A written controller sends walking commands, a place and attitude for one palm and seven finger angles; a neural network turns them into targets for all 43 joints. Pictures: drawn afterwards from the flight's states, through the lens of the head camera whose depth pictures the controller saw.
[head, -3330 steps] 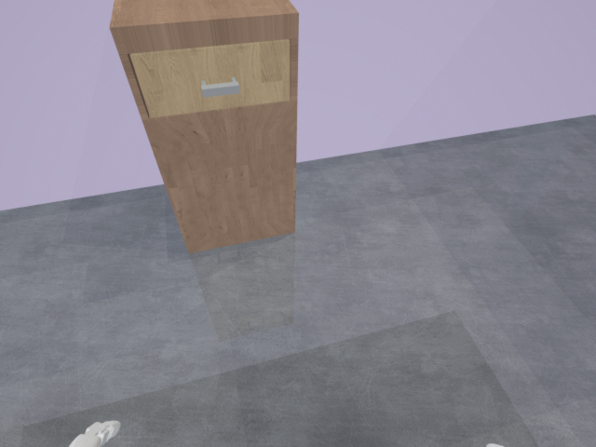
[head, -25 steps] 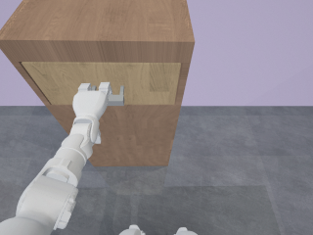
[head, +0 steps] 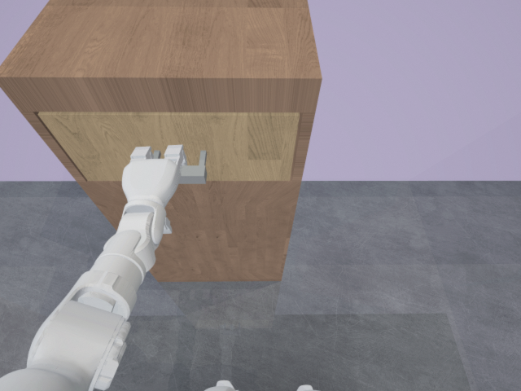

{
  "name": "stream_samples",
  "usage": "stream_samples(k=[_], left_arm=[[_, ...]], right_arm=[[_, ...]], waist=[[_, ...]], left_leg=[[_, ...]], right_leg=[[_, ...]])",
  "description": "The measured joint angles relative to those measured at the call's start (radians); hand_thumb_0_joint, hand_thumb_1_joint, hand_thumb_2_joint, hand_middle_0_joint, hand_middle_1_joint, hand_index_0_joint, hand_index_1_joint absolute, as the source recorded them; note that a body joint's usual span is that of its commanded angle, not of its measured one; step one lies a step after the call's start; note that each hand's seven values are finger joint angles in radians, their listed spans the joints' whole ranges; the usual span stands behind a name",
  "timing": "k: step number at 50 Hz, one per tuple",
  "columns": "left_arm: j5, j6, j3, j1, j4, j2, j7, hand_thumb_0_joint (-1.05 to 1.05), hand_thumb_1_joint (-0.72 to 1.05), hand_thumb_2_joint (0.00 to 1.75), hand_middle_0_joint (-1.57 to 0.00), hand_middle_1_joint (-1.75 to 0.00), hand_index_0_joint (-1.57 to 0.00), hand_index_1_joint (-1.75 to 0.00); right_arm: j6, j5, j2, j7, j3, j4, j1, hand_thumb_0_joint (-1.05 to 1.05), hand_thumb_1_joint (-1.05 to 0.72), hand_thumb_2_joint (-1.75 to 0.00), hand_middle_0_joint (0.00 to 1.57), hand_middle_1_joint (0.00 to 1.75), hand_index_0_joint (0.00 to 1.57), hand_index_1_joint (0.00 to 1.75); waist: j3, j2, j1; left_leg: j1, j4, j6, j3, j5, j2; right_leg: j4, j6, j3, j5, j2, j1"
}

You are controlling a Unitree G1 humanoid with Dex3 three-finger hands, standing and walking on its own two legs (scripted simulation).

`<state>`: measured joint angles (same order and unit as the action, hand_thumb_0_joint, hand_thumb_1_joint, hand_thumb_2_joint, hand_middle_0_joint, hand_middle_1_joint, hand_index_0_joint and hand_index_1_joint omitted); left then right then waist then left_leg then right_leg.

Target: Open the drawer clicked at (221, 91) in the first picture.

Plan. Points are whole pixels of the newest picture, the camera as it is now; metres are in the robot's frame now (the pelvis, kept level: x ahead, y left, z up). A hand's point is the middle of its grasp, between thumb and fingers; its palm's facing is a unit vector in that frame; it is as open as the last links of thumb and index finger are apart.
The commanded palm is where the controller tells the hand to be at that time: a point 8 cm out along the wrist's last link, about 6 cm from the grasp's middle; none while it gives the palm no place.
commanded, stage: close the thumb around the handle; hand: left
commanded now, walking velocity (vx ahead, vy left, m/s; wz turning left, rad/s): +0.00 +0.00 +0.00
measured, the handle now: (178, 165) +0.49 +0.15 +0.02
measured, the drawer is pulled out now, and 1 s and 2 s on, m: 0.00 0.05 0.17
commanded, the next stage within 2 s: pull the drawer open in 0.46 s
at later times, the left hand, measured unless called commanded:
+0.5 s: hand (162, 196) +0.44 +0.18 -0.01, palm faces -0.03 -0.06 -1.00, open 5.6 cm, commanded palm +0.41 +0.17 +0.05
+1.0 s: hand (157, 221) +0.39 +0.18 -0.01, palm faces -0.01 -0.07 -1.00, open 5.5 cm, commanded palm +0.35 +0.17 +0.05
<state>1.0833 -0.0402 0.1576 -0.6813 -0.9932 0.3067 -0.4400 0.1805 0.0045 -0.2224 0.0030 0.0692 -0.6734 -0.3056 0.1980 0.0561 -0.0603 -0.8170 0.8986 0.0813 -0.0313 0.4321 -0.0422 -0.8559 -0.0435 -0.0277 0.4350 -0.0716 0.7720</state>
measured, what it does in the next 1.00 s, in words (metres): stands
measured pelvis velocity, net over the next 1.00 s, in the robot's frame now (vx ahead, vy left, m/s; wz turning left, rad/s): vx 0.00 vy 0.01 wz -0.01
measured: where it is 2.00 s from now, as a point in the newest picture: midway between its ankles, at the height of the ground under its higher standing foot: outside the picture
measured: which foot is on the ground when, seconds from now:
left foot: down 0.00-1.00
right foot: down 0.00-1.00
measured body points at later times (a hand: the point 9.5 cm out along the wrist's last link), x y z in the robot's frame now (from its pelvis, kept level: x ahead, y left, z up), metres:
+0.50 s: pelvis +0.00 +0.00 +0.00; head +0.08 +0.00 +0.45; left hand +0.43 +0.18 +0.05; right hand +0.05 -0.27 -0.13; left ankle -0.01 +0.07 -0.69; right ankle -0.02 -0.10 -0.69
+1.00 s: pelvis +0.00 +0.01 +0.01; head +0.06 +0.00 +0.45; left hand +0.38 +0.18 +0.05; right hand +0.09 -0.25 -0.12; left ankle -0.01 +0.07 -0.69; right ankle -0.02 -0.10 -0.69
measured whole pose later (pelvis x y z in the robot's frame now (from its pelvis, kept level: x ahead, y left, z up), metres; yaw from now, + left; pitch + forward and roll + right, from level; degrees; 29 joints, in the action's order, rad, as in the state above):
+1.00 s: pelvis +0.00 +0.01 +0.01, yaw -1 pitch +17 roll -2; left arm 1.08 -0.07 0.18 -0.43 -0.76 0.26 -0.45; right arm 0.21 -0.01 -0.22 0.02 0.07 -0.64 -0.27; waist 0.20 0.06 -0.03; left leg -0.72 0.85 0.09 -0.05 0.43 -0.04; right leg -0.82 -0.03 0.00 0.42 -0.07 0.68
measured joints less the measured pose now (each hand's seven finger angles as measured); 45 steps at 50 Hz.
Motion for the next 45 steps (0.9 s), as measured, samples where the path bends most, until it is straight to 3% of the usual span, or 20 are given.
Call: stream_samples(k=[6, 20, 32, 45], left_arm=[[0.000, -0.002, -0.003, 0.009, 0.010, -0.007, -0.011, 0.00, 0.05, 0.54, -0.32, -1.24, -0.33, -1.25], [0.005, -0.001, -0.015, 0.010, 0.001, 0.007, 0.002, 0.00, 0.73, 0.83, -0.37, -1.32, -0.38, -1.33], [0.011, 0.022, -0.038, 0.059, 0.045, 0.009, -0.003, 0.00, 0.75, 0.84, -0.37, -1.34, -0.37, -1.34], [0.002, -0.013, 0.002, 0.192, 0.170, -0.033, -0.016, 0.00, 0.75, 0.85, -0.37, -1.35, -0.37, -1.34]], right_arm=[[0.007, 0.002, -0.001, 0.005, 0.002, -0.009, 0.003, 0.00, -0.90, -0.90, 0.20, 0.30, 0.20, 0.29], [0.012, -0.005, -0.005, -0.009, -0.007, 0.004, 0.003, 0.00, -0.90, -0.90, 0.20, 0.30, 0.20, 0.29], [0.010, -0.003, -0.007, -0.007, 0.000, 0.007, -0.008, 0.00, -0.90, -0.90, 0.20, 0.30, 0.20, 0.29], [0.023, -0.009, 0.000, 0.010, 0.003, 0.015, 0.010, 0.00, -0.90, -0.90, 0.20, 0.30, 0.20, 0.29]], waist=[[0.002, 0.001, 0.006], [-0.001, -0.008, -0.009], [0.003, -0.006, -0.007], [0.006, 0.005, 0.025]], left_leg=[[-0.001, 0.006, 0.000, 0.001, 0.005, 0.000], [0.015, -0.011, -0.001, -0.003, -0.002, 0.004], [0.023, -0.015, 0.003, -0.016, -0.002, 0.007], [0.075, -0.038, 0.009, -0.021, -0.004, 0.001]], right_leg=[[-0.006, -0.001, -0.001, 0.006, 0.000, 0.001], [0.011, -0.002, 0.004, -0.005, -0.004, -0.013], [0.014, 0.003, 0.018, -0.008, -0.007, -0.017], [0.034, 0.009, 0.025, -0.009, -0.002, -0.067]])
